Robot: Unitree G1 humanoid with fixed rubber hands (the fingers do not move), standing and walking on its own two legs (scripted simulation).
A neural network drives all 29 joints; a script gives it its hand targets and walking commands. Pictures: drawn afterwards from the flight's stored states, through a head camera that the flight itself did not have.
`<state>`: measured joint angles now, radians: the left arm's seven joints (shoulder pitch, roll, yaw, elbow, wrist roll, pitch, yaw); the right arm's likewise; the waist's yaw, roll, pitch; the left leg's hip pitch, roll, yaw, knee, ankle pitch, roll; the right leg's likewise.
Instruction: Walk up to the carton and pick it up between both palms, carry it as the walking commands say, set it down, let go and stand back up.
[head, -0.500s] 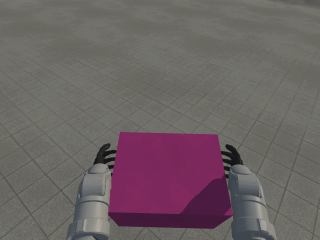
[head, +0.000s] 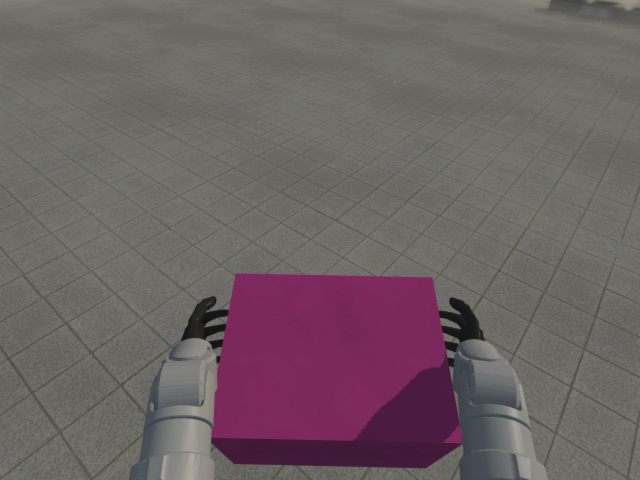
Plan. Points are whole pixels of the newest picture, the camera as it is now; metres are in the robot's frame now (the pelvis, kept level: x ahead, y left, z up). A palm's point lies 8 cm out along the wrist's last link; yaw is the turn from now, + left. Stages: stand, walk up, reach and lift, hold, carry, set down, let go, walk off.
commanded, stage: hold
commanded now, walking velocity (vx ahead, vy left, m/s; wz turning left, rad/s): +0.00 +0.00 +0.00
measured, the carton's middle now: (331, 372) +0.29 +0.00 -0.04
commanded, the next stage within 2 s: carry in 0.76 s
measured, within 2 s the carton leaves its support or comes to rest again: neither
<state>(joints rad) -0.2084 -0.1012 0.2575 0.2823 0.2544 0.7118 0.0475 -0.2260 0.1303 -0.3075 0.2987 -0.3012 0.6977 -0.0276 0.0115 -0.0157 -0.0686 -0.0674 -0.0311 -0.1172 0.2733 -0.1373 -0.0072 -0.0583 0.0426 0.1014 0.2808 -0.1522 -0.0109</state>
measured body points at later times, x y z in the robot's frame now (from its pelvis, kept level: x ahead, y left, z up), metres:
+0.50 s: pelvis +0.00 +0.00 +0.00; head -0.06 +0.01 +0.45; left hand +0.28 +0.19 +0.02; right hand +0.28 -0.18 +0.03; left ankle +0.01 +0.13 -0.75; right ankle +0.00 -0.11 -0.75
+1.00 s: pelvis +0.02 -0.02 -0.02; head -0.05 -0.03 +0.43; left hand +0.31 +0.15 +0.05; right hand +0.30 -0.21 +0.04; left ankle +0.01 +0.12 -0.74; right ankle +0.02 -0.11 -0.75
